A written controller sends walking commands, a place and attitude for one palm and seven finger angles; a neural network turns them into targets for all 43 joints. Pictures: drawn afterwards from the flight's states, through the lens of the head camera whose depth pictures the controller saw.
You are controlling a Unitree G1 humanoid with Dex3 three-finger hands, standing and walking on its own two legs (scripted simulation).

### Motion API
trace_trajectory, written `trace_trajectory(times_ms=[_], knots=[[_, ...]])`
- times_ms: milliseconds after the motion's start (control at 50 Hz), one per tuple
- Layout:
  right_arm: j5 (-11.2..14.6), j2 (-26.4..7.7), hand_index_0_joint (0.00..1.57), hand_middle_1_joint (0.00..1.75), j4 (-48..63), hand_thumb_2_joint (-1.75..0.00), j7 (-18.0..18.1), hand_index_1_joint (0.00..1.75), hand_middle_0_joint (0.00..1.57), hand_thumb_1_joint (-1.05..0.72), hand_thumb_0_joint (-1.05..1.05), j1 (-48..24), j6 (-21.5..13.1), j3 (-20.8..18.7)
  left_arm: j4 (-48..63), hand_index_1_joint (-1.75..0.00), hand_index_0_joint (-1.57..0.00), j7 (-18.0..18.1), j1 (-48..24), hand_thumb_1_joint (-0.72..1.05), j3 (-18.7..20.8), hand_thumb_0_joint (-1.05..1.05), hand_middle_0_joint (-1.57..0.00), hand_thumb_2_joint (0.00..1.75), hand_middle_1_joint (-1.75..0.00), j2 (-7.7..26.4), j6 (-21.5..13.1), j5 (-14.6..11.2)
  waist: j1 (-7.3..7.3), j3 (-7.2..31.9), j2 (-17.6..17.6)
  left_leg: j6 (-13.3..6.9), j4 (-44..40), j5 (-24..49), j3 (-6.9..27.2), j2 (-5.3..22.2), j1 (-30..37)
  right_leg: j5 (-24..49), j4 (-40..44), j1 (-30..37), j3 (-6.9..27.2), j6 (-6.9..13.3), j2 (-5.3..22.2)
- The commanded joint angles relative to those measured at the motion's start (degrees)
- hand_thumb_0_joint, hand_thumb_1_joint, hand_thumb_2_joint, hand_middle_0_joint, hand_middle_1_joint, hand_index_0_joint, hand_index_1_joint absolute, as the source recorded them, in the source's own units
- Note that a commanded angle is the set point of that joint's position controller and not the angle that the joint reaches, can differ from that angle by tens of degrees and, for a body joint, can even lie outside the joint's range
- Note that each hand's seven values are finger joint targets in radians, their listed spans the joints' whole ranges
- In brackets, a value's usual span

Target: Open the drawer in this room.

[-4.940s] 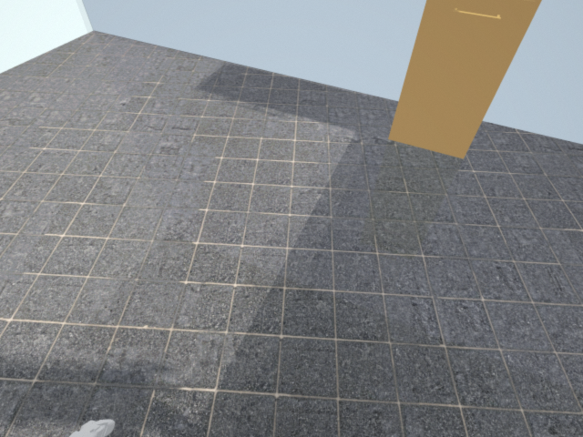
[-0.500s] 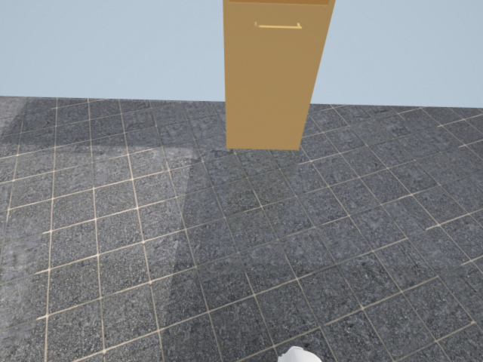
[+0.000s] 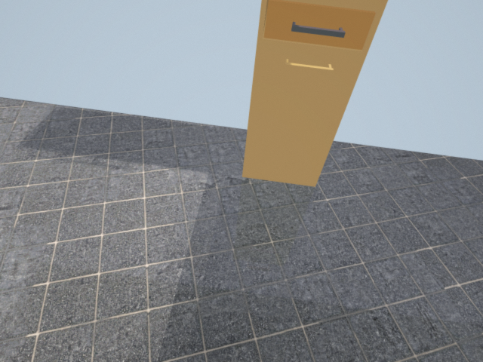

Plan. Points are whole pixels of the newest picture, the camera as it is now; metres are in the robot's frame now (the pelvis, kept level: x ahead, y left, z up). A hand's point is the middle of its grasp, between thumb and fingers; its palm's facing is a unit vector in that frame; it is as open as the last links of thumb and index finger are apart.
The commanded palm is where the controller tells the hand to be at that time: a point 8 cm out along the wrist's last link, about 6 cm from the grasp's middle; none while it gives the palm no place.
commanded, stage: stand and wait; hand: left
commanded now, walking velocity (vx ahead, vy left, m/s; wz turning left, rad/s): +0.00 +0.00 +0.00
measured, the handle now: (317, 29) +1.21 -0.19 +0.10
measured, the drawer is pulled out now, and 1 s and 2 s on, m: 0.00 0.00 0.00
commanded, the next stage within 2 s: look at it before walking up in 0.50 s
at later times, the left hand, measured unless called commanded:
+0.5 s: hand out of the picture +0.00 +0.17 -0.18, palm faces +0.01 -0.99 -0.15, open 7.4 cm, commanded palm none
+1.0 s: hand out of the picture +0.00 +0.15 -0.18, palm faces +0.01 -0.99 -0.15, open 7.4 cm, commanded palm none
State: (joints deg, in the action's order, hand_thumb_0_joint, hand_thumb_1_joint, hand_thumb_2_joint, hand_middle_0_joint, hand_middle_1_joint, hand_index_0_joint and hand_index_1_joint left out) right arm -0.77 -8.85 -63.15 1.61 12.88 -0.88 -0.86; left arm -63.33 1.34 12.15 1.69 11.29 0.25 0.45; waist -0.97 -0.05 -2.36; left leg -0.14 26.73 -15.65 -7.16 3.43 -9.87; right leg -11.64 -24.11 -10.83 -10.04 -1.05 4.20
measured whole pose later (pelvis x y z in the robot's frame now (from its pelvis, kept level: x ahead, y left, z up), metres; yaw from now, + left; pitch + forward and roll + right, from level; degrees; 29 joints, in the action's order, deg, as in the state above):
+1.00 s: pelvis +0.02 +0.00 +0.00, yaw -2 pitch -1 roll +0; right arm -0.3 -6.0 -67.6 1.9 17.9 -1.2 -0.4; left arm -66.8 2.2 17.4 -0.1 6.5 -0.7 0.5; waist 0.1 -1.7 -0.4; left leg 0.1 22.0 -15.4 -9.0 2.9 -5.0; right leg -12.7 -22.9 -8.4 -8.4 -1.2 4.3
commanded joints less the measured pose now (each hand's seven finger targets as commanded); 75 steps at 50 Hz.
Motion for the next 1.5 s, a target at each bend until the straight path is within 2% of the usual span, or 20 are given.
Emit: trace_trajectory(times_ms=[0, 60, 100, 240, 480, 580, 720, 760, 1040, 1180, 1220, 1280, 1320, 1380, 1420, 1440, 1460, 1480], knots=[[0.09, -5.48, 0.20, 0.30, 0.56, -0.90, 0.17, 0.30, 0.20, -0.90, 0.00, 3.37, -0.76, -0.25, -0.34, -0.30, -0.20, 0.26, 5.45, 0.90, -0.74, 0.00, -0.20, 0.90, -0.30, 2.57, -1.16, 0.00, 0.40, -1.49, 6.77, -0.01, -9.37, 15.90, 5.11, 6.51, 0.77, 8.29, 4.26, 2.73, 5.56, 0.20, 4.34], [0.21, -5.77, 0.20, 0.30, 0.05, -0.90, 0.18, 0.30, 0.20, -0.90, 0.00, 3.93, -0.71, -0.16, -1.23, -0.30, -0.20, 0.42, 6.21, 0.90, -1.00, 0.00, -0.20, 0.90, -0.30, 2.66, -1.31, 0.13, 0.86, -2.08, 3.86, -0.10, -9.73, 16.99, 4.88, 6.37, 1.88, 9.29, 4.88, 2.84, 5.78, 0.23, 4.62], [0.23, -5.94, 0.20, 0.30, -0.12, -0.90, 0.23, 0.30, 0.20, -0.90, 0.00, 3.72, -0.71, -0.17, -1.93, -0.30, -0.20, 0.52, 7.24, 0.90, -1.22, 0.00, -0.20, 0.90, -0.30, 2.33, -1.31, 0.15, 0.91, -2.48, 3.22, -0.27, -9.90, 16.44, 4.72, 6.13, 2.77, 9.07, 5.24, 2.23, 6.03, 0.19, 4.68], [0.39, -5.90, 0.20, 0.30, -1.33, -0.90, 0.37, 0.30, 0.20, -0.90, 0.00, 4.95, -0.77, 0.07, -3.06, -0.30, -0.20, 0.90, 9.45, 0.90, -1.50, 0.00, -0.20, 0.90, -0.30, 1.84, -1.27, 0.11, 0.95, -2.49, 3.21, -0.67, -9.80, 17.61, 4.36, 5.73, 3.64, 9.45, 4.81, 2.79, 6.15, 0.34, 4.72], [0.29, -3.42, 0.20, 0.30, -3.58, -0.90, 0.73, 0.30, 0.20, -0.90, 0.00, 8.63, -1.13, 0.11, -2.98, -0.30, -0.20, 1.45, 10.49, 0.90, -1.28, 0.00, -0.20, 0.90, -0.30, 0.41, -1.22, 0.08, 0.63, -3.28, 3.10, -0.96, -8.90, 19.71, 3.91, 5.22, 2.25, 11.61, 3.11, 3.98, 5.71, 0.80, 4.69], [0.23, -2.25, 0.20, 0.30, -4.18, -0.90, 0.80, 0.30, 0.20, -0.90, 0.00, 9.59, -0.97, 0.18, -2.89, -0.30, -0.20, 1.51, 9.94, 0.90, -1.10, 0.00, -0.20, 0.90, -0.30, 0.08, -1.00, 0.02, 0.42, -5.76, 3.52, -0.83, -9.41, 16.36, 3.74, 5.15, 0.18, 9.54, 3.19, 3.35, 5.86, 0.86, 4.40], [0.23, -1.65, 0.20, 0.30, -4.31, -0.90, 0.67, 0.30, 0.20, -0.90, 0.00, 10.18, -0.83, -0.12, -2.46, -0.30, -0.20, 1.46, 9.85, 0.90, -1.11, 0.00, -0.20, 0.90, -0.30, -0.02, -1.23, 0.07, 0.62, -5.53, 1.99, -0.88, -9.30, 12.94, 3.65, 4.89, 0.29, 9.14, 3.73, 2.61, 6.34, 1.11, 4.36], [0.22, -1.61, 0.20, 0.30, -4.15, -0.90, 0.64, 0.30, 0.20, -0.90, 0.00, 10.43, -0.90, -0.14, -2.29, -0.30, -0.20, 1.50, 9.91, 0.90, -1.01, 0.00, -0.20, 0.90, -0.30, 0.10, -1.34, 0.08, 0.71, -4.69, 2.11, -0.89, -9.13, 13.91, 3.64, 4.95, 0.54, 9.90, 3.50, 3.09, 6.28, 1.23, 4.39], [0.29, -2.70, 0.20, 0.30, -3.38, -0.90, 0.65, 0.30, 0.20, -0.90, 0.00, 9.30, -0.80, -0.41, -2.40, -0.30, -0.20, 1.41, 9.83, 0.90, -0.79, 0.00, -0.20, 0.90, -0.30, 0.50, -1.63, 0.22, 0.97, -5.39, 3.34, -0.72, -9.26, 10.22, 3.63, 4.82, 0.67, 7.58, 5.07, 1.91, 6.88, 1.53, 4.20], [0.21, -3.63, 0.20, 0.30, -2.80, -0.90, 0.55, 0.30, 0.20, -0.90, 0.00, 8.12, -0.73, -0.63, -2.15, -0.30, -0.20, 1.25, 9.19, 0.90, -0.59, 0.00, -0.20, 0.90, -0.30, 1.47, -1.84, 0.30, 0.99, -6.05, 2.49, -0.66, -9.64, 7.76, 3.64, 4.76, 0.34, 6.08, 5.72, 1.07, 7.42, 1.82, 4.14], [0.10, -2.38, 0.20, 0.30, -2.86, -0.90, 0.74, 0.30, 0.20, -0.90, 0.00, 8.13, -0.33, -0.53, -2.16, -0.30, -0.20, 1.19, 9.53, 0.90, -0.59, 0.00, -0.20, 0.90, -0.30, 0.10, -1.25, 0.29, 1.08, -5.87, 2.91, -0.39, -8.25, 7.97, 2.46, 5.18, 1.05, 7.61, 4.90, -0.58, 8.48, 1.87, 4.01], [0.06, -3.55, 0.20, 0.30, -1.70, -0.90, 1.00, 0.30, 0.20, -0.90, 0.00, 7.29, 0.51, -1.46, -0.73, -0.30, -0.20, 0.89, 8.12, 0.90, 0.80, 0.00, -0.20, 0.90, -0.30, 1.95, -0.35, 0.56, 1.35, -5.15, 2.32, -0.18, -4.51, 6.52, 0.60, 5.98, 0.78, 9.67, 1.91, -3.25, 10.10, 2.56, 3.91], [-0.01, -4.40, 0.20, 0.30, -0.15, -0.90, 1.05, 0.30, 0.20, -0.90, 0.00, 6.22, 1.09, -2.24, 0.91, -0.30, -0.20, 0.57, 6.90, 0.90, 1.78, 0.00, -0.20, 0.90, -0.30, 3.07, 0.32, 0.77, 1.44, -5.21, 1.45, -0.09, -2.77, 3.02, -0.32, 6.45, -0.45, 7.72, 0.41, -5.63, 11.51, 3.12, 3.98], [-0.17, -5.50, 0.20, 0.30, 2.48, -0.90, 1.02, 0.30, 0.20, -0.90, 0.00, 4.67, 1.52, -3.14, 3.79, -0.30, -0.20, 0.12, 5.10, 0.90, 2.93, 0.00, -0.20, 0.90, -0.30, 3.72, 1.16, 1.04, 1.33, -5.29, 2.69, -0.67, -2.14, -2.73, 0.42, 7.77, -2.50, 1.68, -1.58, -9.55, 13.04, 3.56, 2.85], [-0.25, -6.68, 0.20, 0.30, 4.16, -0.90, 0.97, 0.30, 0.20, -0.90, 0.00, 3.77, 1.43, -3.75, 5.65, -0.30, -0.20, -0.23, 4.36, 0.90, 3.47, 0.00, -0.20, 0.90, -0.30, 3.85, 1.37, 1.20, 1.23, -3.97, 4.27, -1.50, -2.77, -4.40, 1.51, 9.81, -2.37, 1.25, -4.92, -11.37, 12.75, 3.36, 1.31], [-0.24, -7.72, 0.20, 0.30, 4.90, -0.90, 0.96, 0.30, 0.20, -0.90, 0.00, 3.36, 1.35, -4.15, 6.47, -0.30, -0.20, -0.39, 3.91, 0.90, 3.62, 0.00, -0.20, 0.90, -0.30, 3.64, 1.48, 1.23, 1.27, -3.24, 6.15, -2.15, -3.76, -4.66, 2.89, 11.61, -1.68, 1.53, -8.05, -12.56, 11.76, 2.97, 0.11], [-0.34, -8.67, 0.20, 0.30, 5.56, -0.90, 1.01, 0.30, 0.20, -0.90, 0.00, 3.13, 1.19, -4.56, 7.46, -0.30, -0.20, -0.62, 3.64, 0.90, 3.81, 0.00, -0.20, 0.90, -0.30, 3.24, 1.57, 1.31, 1.26, -2.10, 8.43, -3.33, -5.44, -4.38, 4.63, 14.38, -1.66, 1.12, -12.94, -13.16, 9.95, 2.38, -1.35], [-0.41, -9.81, 0.20, 0.30, 6.00, -0.90, 1.06, 0.30, 0.20, -0.90, 0.00, 2.53, 0.90, -4.89, 8.28, -0.30, -0.20, -0.85, 3.20, 0.90, 3.97, 0.00, -0.20, 0.90, -0.30, 2.54, 1.72, 1.42, 1.20, -1.55, 11.70, -4.97, -6.97, -1.21, 6.16, 17.72, -1.62, -2.37, -19.19, -13.85, 7.81, 1.77, -2.41]])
